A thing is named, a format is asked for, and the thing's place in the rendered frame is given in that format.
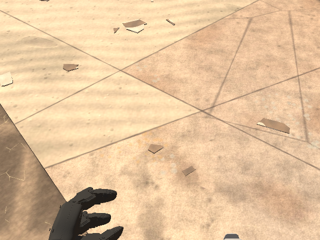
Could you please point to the robot left hand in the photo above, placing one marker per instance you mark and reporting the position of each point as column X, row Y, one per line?
column 72, row 221

